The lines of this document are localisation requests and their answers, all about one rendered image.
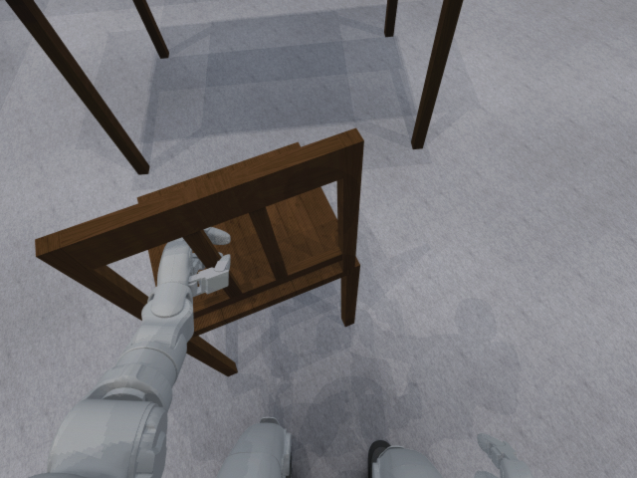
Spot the robot left hand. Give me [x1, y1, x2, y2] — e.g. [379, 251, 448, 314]
[157, 227, 231, 297]

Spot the left robot upper arm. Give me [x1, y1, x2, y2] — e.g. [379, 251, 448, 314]
[28, 398, 168, 478]

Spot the robot left forearm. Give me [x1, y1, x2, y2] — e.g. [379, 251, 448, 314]
[47, 283, 194, 473]

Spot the right robot foot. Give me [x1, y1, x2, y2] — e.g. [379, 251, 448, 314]
[368, 440, 390, 478]

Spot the chair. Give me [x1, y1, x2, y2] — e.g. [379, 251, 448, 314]
[35, 128, 364, 376]

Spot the robot right hand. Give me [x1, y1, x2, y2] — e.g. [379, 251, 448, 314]
[474, 433, 533, 478]

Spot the robot left thigh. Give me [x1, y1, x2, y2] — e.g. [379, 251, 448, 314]
[216, 423, 291, 478]

